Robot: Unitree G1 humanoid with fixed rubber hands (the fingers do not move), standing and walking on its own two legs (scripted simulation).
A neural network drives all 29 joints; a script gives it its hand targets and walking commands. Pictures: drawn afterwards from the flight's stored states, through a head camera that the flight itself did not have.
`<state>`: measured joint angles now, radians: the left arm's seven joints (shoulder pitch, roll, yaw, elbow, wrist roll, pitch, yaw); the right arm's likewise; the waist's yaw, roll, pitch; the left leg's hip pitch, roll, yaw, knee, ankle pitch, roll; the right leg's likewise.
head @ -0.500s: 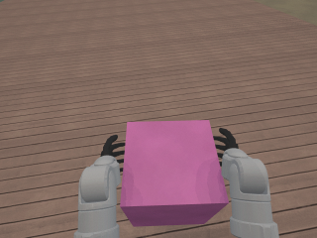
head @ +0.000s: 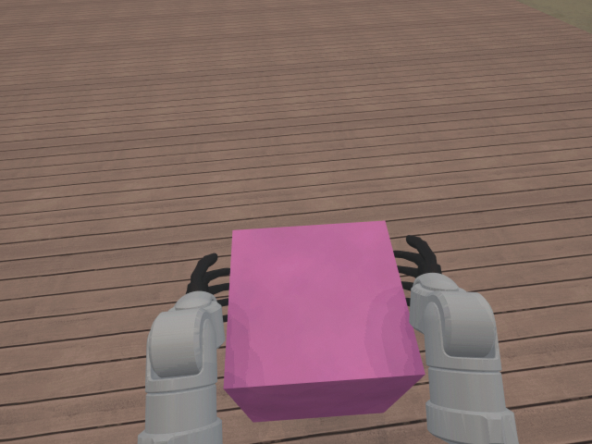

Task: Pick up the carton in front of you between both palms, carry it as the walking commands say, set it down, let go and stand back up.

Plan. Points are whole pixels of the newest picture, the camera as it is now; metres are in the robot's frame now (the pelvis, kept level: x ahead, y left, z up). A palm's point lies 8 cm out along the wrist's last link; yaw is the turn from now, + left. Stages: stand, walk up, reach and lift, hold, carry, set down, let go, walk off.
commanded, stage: carry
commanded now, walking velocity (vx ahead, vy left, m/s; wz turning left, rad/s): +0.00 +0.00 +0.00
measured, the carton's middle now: (314, 328) +0.30 +0.00 -0.01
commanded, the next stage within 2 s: hold in 1.16 s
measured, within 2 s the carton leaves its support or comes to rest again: neither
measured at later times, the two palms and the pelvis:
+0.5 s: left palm (192, 353) +0.23 +0.15 +0.07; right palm (428, 330) +0.24 -0.13 +0.08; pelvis -0.05 +0.01 +0.00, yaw +0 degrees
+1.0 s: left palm (190, 362) +0.23 +0.16 +0.04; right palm (425, 346) +0.24 -0.14 +0.05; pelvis -0.06 +0.01 +0.00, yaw +0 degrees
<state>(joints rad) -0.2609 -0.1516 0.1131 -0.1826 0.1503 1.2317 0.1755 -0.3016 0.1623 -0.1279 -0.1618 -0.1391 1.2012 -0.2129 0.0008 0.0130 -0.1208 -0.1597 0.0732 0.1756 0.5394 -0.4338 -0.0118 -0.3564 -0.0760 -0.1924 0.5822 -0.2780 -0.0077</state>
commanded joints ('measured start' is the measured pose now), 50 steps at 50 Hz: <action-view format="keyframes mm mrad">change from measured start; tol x4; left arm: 1 -544 -1017 -683 -70 -470 -18 -353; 14 -545 -1046 -674 19 -453 -50 -371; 26 -534 -1051 -639 123 -396 -235 -404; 36 -462 -951 -560 191 -259 -423 -404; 41 -467 -872 -438 288 -151 -520 -389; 50 -492 -914 -418 376 -123 -601 -395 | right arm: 1 -408 1028 671 17 446 22 404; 15 -401 1080 665 139 429 -18 432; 26 -354 1090 614 244 343 -194 452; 36 -291 995 534 295 205 -380 444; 43 -330 912 399 421 90 -516 436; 50 -338 945 412 454 85 -560 440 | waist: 1 -6 10 -262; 18 -3 -5 -167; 50 -2 -13 -199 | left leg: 1 34 103 -60 -27 627 3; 14 -46 96 -80 -94 359 19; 23 -71 91 -86 -125 246 35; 50 -90 89 -93 -112 255 42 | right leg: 1 192 -91 83 -2 525 -15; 23 159 -97 102 -106 268 -5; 43 146 -97 106 -116 231 1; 50 154 -99 104 -110 278 1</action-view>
